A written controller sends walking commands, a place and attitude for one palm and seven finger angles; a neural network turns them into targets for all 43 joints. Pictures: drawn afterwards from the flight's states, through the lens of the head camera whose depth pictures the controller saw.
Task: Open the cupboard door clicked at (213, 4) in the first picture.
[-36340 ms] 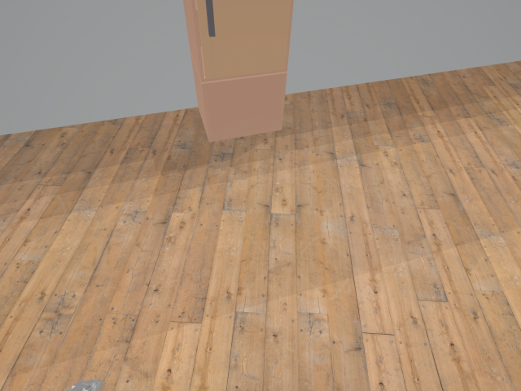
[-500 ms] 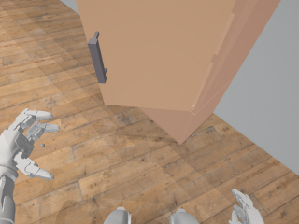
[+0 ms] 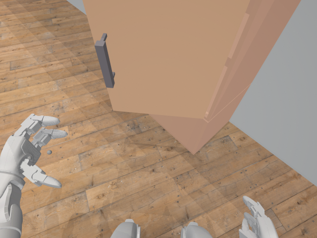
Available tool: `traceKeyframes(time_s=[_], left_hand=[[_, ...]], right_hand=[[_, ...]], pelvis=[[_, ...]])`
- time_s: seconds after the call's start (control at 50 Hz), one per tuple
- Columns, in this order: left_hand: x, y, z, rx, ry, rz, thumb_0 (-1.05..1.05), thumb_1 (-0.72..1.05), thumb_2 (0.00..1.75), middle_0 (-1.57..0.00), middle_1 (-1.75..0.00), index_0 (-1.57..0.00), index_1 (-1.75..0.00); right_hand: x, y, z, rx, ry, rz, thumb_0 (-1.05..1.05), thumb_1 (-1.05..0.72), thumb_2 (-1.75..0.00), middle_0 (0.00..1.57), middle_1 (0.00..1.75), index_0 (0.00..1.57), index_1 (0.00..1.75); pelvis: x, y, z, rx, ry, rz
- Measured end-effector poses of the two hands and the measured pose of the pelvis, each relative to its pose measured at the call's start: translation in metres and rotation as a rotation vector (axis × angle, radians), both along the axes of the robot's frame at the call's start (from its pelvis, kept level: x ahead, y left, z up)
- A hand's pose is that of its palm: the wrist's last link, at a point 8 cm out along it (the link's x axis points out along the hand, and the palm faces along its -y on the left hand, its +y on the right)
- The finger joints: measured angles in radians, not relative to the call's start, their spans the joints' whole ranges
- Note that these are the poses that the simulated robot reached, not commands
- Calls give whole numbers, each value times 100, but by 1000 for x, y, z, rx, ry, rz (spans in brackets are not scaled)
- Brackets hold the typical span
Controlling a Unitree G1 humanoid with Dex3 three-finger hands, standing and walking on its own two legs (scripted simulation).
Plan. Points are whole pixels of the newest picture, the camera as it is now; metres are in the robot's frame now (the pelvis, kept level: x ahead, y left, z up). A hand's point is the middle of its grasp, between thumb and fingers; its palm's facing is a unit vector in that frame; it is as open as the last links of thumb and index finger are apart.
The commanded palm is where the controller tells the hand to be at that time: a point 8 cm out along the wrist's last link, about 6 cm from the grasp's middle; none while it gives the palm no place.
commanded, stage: move the hooked fingers beside the handle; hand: left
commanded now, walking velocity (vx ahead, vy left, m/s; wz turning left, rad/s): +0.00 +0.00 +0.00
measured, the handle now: (107, 62) +0.63 +0.21 +0.04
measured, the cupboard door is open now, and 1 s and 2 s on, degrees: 42 42 42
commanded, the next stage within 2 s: none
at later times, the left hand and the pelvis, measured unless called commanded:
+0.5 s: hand (66, 114) +0.40 +0.27 +0.05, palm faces -0.05 -1.00 +0.00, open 14.0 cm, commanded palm +0.38 +0.32 +0.05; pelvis +0.00 +0.01 -0.01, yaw -2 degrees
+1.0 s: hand (76, 92) +0.48 +0.27 +0.05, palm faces -0.06 -1.00 +0.00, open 14.0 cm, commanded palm +0.47 +0.31 +0.05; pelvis +0.00 +0.02 -0.02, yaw -2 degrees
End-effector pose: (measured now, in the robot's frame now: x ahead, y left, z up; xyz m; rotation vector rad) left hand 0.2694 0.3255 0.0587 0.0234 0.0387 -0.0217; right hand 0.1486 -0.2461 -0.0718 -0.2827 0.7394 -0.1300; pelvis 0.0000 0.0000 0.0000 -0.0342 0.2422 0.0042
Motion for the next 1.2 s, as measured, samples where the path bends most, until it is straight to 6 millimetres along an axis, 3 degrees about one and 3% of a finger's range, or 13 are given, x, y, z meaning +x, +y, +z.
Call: traceKeyframes(time_s=[0.18,0.4,0.6,0.98,1.2], left_hand=[[40,1,-3,-14,-3,-20,-1,-50,30,-30,-121,-30,-120],[95,0,-4,-17,5,-32,-1,-50,30,-30,-120,-30,-120],[123,1,-5,-17,-3,-25,-1,-50,30,-30,-120,-30,-120],[185,-2,-6,-24,6,-35,-1,-50,30,-30,-120,-30,-120],[224,-3,-3,-13,-1,-30,-1,-50,30,-30,-120,-30,-120]], right_hand=[[-13,-5,-9,-25,54,-24,2,-91,-89,20,30,20,30],[-57,-13,-19,-37,204,-103,1,-91,-89,20,30,20,30],[-90,-11,-24,-41,338,-163,1,-91,-89,20,30,20,30],[-116,-7,-35,-64,474,-197,1,-91,-89,20,30,20,30],[-153,-5,-39,-75,594,-248,1,-91,-89,20,30,20,30]], pelvis=[[-4,0,-5,-2,18,-1],[-3,6,-7,-2,62,-21],[1,12,-7,-6,88,-33],[-3,18,-17,-22,143,-33],[-5,18,-25,-33,192,-39]])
